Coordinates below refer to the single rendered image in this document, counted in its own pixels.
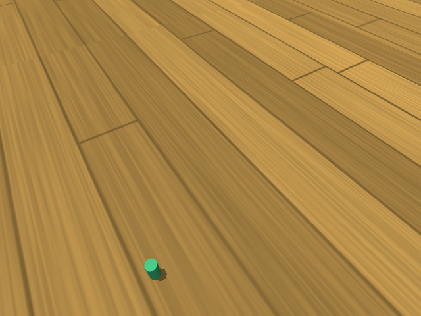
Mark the can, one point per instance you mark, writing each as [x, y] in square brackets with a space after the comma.
[152, 268]

